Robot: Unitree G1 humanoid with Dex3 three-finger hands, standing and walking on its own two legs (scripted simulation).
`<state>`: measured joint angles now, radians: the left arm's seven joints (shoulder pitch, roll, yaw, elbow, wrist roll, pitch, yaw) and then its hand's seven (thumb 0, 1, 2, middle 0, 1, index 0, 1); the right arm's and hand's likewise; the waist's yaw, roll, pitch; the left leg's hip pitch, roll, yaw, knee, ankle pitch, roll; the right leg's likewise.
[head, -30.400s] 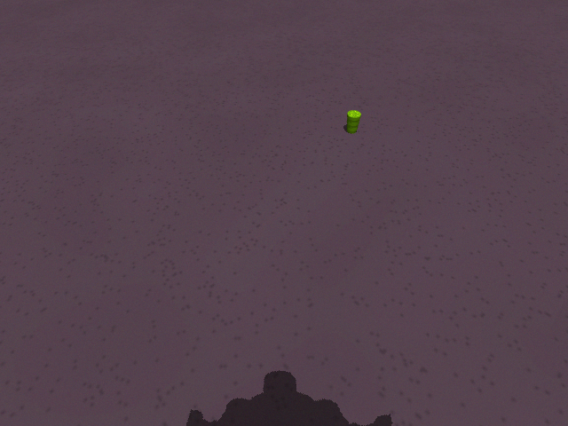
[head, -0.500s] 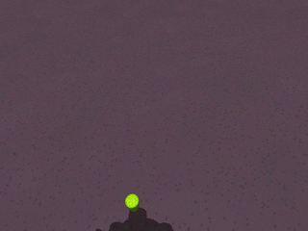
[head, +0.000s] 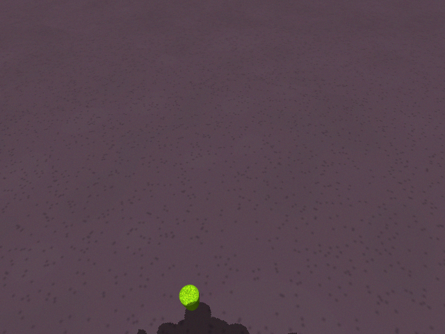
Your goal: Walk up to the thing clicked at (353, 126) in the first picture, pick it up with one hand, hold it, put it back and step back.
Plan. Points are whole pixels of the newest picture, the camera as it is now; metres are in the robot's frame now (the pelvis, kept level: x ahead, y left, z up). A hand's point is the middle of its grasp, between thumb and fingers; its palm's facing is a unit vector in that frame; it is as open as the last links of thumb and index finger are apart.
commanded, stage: stand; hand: left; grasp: from above
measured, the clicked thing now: (190, 299) +0.39 +0.18 -0.73
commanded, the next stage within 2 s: step back in 0.06 s
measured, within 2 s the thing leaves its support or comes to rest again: neither
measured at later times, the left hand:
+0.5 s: hand out of the picture +0.08 +0.31 -0.18, palm faces -0.02 -0.93 -0.36, open 7.3 cm
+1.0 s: hand out of the picture -0.06 +0.29 -0.16, palm faces -0.05 -0.91 -0.41, open 7.4 cm
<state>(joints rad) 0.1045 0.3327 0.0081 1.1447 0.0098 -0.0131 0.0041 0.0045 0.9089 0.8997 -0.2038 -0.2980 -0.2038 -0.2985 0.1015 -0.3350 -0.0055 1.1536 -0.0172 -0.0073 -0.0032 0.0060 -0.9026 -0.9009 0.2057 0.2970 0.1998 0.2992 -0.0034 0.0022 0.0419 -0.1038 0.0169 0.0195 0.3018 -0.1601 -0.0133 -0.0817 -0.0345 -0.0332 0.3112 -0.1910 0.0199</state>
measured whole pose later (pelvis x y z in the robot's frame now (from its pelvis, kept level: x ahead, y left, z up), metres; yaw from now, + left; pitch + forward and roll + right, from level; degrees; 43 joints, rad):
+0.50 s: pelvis -0.07 +0.04 -0.02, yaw -1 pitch -1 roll -1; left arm 0.04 0.41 0.07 0.90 0.00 0.06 0.03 0.00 0.91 0.90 -0.20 -0.30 -0.20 -0.30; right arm 0.14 -0.35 -0.05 0.95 -0.03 0.04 -0.01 0.01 -0.90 -0.90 0.21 0.30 0.20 0.30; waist -0.02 -0.05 0.19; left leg -0.30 -0.02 0.00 0.60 -0.28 0.06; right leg -0.47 0.10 0.16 1.13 -0.53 -0.02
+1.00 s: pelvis -0.18 +0.03 -0.02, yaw -3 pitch -1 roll +1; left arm 0.15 0.36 0.08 0.82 0.03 0.05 0.01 0.01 0.91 0.90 -0.21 -0.30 -0.21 -0.30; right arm 0.18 -0.41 -0.05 0.88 0.00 0.04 -0.02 0.01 -0.90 -0.90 0.21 0.30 0.20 0.30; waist 0.00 0.01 0.15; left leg -0.40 -0.10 -0.09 1.02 -0.50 -0.01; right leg -0.31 -0.02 0.03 0.62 -0.28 -0.01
